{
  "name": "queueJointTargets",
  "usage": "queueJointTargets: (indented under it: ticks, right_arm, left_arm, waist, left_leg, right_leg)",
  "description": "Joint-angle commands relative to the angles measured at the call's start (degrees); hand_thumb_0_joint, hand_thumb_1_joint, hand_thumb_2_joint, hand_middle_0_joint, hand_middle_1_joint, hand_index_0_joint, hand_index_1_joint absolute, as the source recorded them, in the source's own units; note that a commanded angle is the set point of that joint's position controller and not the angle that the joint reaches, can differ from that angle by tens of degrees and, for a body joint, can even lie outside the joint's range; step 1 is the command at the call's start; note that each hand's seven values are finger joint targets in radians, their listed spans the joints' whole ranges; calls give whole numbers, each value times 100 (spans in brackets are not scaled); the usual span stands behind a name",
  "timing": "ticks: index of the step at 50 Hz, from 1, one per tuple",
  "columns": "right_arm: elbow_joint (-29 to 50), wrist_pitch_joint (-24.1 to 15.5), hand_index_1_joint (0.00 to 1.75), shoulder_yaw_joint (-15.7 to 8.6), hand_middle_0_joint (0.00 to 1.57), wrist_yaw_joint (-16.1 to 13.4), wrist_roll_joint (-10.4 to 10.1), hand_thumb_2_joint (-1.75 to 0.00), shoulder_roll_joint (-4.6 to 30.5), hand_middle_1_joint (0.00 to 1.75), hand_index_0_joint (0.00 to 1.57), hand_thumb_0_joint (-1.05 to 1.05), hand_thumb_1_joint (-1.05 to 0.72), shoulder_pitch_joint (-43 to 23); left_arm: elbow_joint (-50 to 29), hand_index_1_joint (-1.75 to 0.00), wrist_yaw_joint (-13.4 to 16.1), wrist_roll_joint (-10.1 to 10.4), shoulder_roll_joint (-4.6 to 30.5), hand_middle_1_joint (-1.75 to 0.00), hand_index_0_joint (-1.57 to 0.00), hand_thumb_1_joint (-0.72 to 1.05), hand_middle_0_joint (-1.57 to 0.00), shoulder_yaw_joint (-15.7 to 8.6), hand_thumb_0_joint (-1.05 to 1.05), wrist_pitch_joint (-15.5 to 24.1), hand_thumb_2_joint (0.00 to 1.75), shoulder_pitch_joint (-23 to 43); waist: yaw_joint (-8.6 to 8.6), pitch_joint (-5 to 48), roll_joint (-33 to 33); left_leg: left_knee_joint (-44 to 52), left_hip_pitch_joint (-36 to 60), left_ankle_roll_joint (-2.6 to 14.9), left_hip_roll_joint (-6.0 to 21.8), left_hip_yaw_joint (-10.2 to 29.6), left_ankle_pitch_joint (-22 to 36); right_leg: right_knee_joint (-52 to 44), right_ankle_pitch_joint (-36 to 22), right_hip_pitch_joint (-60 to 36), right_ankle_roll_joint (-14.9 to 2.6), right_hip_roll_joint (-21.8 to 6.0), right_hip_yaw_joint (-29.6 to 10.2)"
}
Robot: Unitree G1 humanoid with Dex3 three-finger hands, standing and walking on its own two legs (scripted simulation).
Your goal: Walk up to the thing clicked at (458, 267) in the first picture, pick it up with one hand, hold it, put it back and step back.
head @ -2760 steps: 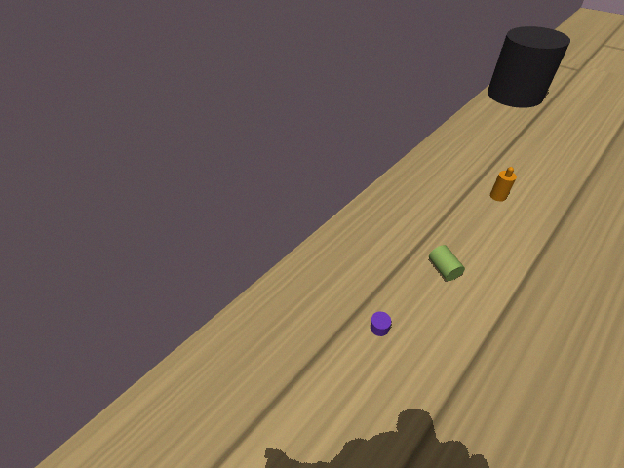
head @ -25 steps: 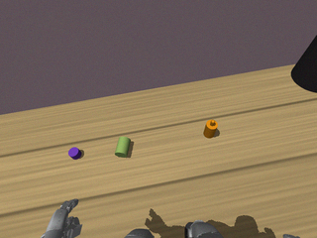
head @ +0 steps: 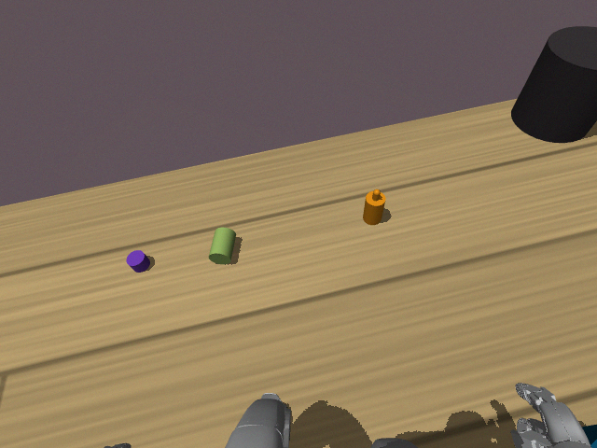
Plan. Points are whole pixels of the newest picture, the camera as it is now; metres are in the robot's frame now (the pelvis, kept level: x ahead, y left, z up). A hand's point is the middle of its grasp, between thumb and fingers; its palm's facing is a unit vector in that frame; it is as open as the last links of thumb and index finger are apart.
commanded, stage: step back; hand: left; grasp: from above
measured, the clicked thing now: (222, 245) +0.83 +0.41 -0.71
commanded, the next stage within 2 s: stand in 1.58 s
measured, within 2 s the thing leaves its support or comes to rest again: neither
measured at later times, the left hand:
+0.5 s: hand out of the picture -0.06 +0.26 -0.13, palm faces +0.06 -0.93 -0.36, open 7.4 cm
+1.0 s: hand out of the picture -0.19 +0.27 -0.13, palm faces +0.04 -0.92 -0.40, open 7.4 cm
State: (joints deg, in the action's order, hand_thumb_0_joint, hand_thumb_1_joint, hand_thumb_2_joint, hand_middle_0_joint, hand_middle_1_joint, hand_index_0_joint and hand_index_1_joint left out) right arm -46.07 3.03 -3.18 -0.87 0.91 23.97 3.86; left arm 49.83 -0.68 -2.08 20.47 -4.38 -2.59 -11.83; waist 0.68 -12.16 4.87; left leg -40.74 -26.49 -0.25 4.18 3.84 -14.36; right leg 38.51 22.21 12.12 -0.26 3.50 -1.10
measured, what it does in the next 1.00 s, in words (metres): walks backwards: left foot, then right foot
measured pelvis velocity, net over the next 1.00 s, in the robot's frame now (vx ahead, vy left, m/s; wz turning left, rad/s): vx -0.23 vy -0.01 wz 0.05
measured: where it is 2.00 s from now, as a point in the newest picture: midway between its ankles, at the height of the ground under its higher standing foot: outside the picture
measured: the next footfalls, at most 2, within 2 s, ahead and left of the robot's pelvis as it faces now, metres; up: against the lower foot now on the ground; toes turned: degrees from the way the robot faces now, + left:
left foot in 0.32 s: -0.11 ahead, +0.11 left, +0.00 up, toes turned +3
right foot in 0.64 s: -0.21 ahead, -0.15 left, +0.00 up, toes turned +4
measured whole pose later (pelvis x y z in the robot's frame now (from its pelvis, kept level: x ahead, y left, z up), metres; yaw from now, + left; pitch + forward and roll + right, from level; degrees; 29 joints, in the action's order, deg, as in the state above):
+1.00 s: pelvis -0.23 -0.01 +0.01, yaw +3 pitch -3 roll +2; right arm -55.8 -0.6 -3.3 1.3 2.1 20.7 12.0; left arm 54.7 -0.7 -1.7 22.7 -2.8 0.5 -13.1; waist 1.7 -5.4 -1.4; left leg -32.6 -13.8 0.7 -2.2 -0.4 -16.1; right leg 40.5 24.7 13.6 -0.6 -2.7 -3.1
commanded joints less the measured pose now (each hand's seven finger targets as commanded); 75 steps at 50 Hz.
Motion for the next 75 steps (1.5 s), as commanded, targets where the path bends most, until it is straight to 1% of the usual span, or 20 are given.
queueJointTargets:
  ticks: [1,5,11,14,16,18,23,28,31,33,35,38,42,46,50,61,63,65,72,75]
  right_arm:
    - [372,-23,30,-453,20,-147,-39,-90,1196,30,20,0,-90,123]
    - [-24,-107,30,-255,20,-91,-92,-90,870,30,20,0,-90,874]
    - [156,-234,30,-157,20,-122,9,-90,723,30,20,0,-90,731]
    - [-106,-247,30,-252,20,-99,70,-90,770,30,20,0,-90,1335]
    - [-172,-218,30,-408,20,-85,148,-90,1173,30,20,0,-90,1398]
    - [96,-178,30,-508,20,-4,178,-90,2006,30,20,0,-90,906]
    - [239,-266,30,-262,20,-80,173,-90,1127,30,20,0,-90,200]
    - [62,-294,30,-351,20,-6,137,-90,1089,30,20,0,-90,667]
    - [7,-154,30,-351,20,65,135,-90,1156,30,20,0,-90,497]
    - [101,-184,30,-142,20,84,61,-90,469,30,20,0,-90,698]
    - [-4,-195,30,-316,20,9,118,-90,944,30,20,0,-90,183]
    - [-208,-304,30,-256,20,131,14,-90,830,30,20,0,-90,226]
    - [-204,-404,30,-220,20,166,75,-90,758,30,20,0,-90,117]
    - [-537,-526,30,-350,20,160,83,-90,813,30,20,0,-90,645]
    - [-622,-599,30,-605,20,126,136,-90,1716,30,20,0,-90,1188]
    - [-338,-450,30,-182,20,77,-34,-90,725,30,20,0,-90,299]
    - [-305,-422,30,-19,20,32,-89,-90,293,30,20,0,-90,606]
    - [-700,-324,30,-209,20,-22,-1,-90,810,30,20,0,-90,1049]
    - [-1096,-511,30,-156,20,-6,44,-90,748,30,20,0,-90,1152]
    - [-968,-577,30,-184,20,-11,28,-90,1191,30,20,0,-90,319]
  left_arm:
    - [-797,-30,153,-52,2271,-30,-20,90,-20,-596,0,161,90,457]
    - [-904,-30,189,-58,1428,-30,-20,90,-20,-461,0,174,90,923]
    - [-880,-30,295,-74,1372,-30,-20,90,-20,-413,0,74,90,94]
    - [-923,-30,272,49,1497,-30,-20,90,-20,-355,0,-24,90,284]
    - [-1008,-30,224,93,1258,-30,-20,90,-20,-218,0,-88,90,243]
    - [-1084,-30,331,102,1311,-30,-20,90,-20,-307,0,-71,90,784]
    - [-635,-30,227,153,1290,-30,-20,90,-20,-313,0,-96,90,112]
    - [-534,-30,134,86,1145,-30,-20,90,-20,-155,0,253,90,264]
    - [-35,-30,184,31,1055,-30,-20,90,-20,-208,0,449,90,-446]
    - [38,-30,221,-100,1701,-30,-20,90,-20,-340,0,574,90,-331]
    - [-206,-30,214,-96,2159,-30,-20,90,-20,-396,0,532,90,497]
    - [-120,-30,200,-4,1476,-30,-20,90,-20,-232,0,614,90,525]
    - [93,-30,133,-18,1676,-30,-20,90,-20,-272,0,594,90,-51]
    - [-37,-30,83,14,1550,-30,-20,90,-20,-160,0,446,90,206]
    - [-95,-30,127,60,1535,-30,-20,90,-20,-155,0,456,90,458]
    - [480,-30,137,101,1185,-30,-20,90,-20,-179,0,558,90,-343]
    - [411,-30,209,14,1765,-30,-20,90,-20,-293,0,614,90,-267]
    - [115,-30,166,23,1940,-30,-20,90,-20,-261,0,580,90,808]
    - [248,-30,115,133,1382,-30,-20,90,-20,-89,0,496,90,1004]
    - [415,-30,110,267,1188,-30,-20,90,-20,-40,0,427,90,860]
  waist:
    - [113,475,-2104]
    - [-230,814,-1338]
    - [308,1446,-1756]
    - [51,1820,-1765]
    - [24,1796,-654]
    - [-302,1372,950]
    - [237,1181,77]
    - [-279,1547,493]
    - [30,1595,469]
    - [-77,1393,-1296]
    - [144,607,-1396]
    - [-66,409,-1203]
    - [229,627,-1507]
    - [-75,901,-1349]
    - [-354,1028,132]
    - [361,1328,26]
    - [260,1435,-1388]
    - [-40,1057,-1226]
    - [-183,1384,-1155]
    - [194,1358,-306]
  left_leg:
    - [-2927,279,11,-678,793,-1847]
    - [-3056,-49,-76,-1220,536,-963]
    - [-380,-138,-150,-647,15,-1675]
    - [1505,972,60,-572,-316,-472]
    - [1998,1911,405,222,912,767]
    - [2276,820,1827,2010,2740,1699]
    - [1697,943,1119,744,747,2203]
    - [1594,2359,1237,760,814,-210]
    - [772,1672,913,594,446,270]
    - [-481,-462,216,-312,-17,-1133]
    - [-1049,537,-9,-179,474,-1635]
    - [-537,199,33,-388,195,-815]
    - [187,406,21,-445,-174,-1154]
    - [1602,1843,127,-614,-435,-545]
    - [2800,2006,1586,1695,2987,-2151]
    - [875,534,498,238,306,694]
    - [-295,-158,64,-625,241,-915]
    - [-918,775,-18,-298,156,-1912]
    - [1687,1833,169,-129,123,859]
    - [1723,1328,673,731,974,1734]
  right_leg:
    - [-2804,445,2355,-1650,-2830,-3390]
    - [-1564,-1565,937,-858,-1324,-868]
    - [-904,-3061,-1174,-1105,-1784,-1134]
    - [-274,-3374,-907,-867,-1681,-1003]
    - [290,-1673,553,-324,-1086,-673]
    - [2512,1682,1301,42,-83,-364]
    - [3636,508,1347,-68,297,-838]
    - [112,746,1071,119,-313,-253]
    - [-2421,-282,-358,-85,-134,50]
    - [-2207,-711,-1363,-470,-1472,-2492]
    - [-2438,1146,1390,-1423,-2552,-3287]
    - [-2063,-361,343,-804,-1444,-1569]
    - [-1910,-556,-101,-808,-1504,-1482]
    - [-1282,-298,489,-682,-1275,-956]
    - [1545,1167,1762,-184,-522,-278]
    - [-1468,-1330,-1028,-83,-354,260]
    - [-2156,-1181,-1141,-544,-1873,-2075]
    - [-2261,182,545,-1385,-2585,-2569]
    - [-913,-2392,266,-391,-1362,-530]
    - [-745,-972,-87,-44,-649,24]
